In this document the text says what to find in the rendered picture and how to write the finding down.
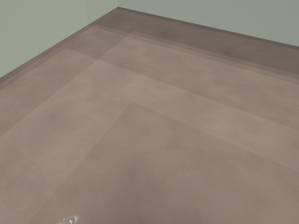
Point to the robot left hand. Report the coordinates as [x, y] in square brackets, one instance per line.
[71, 219]

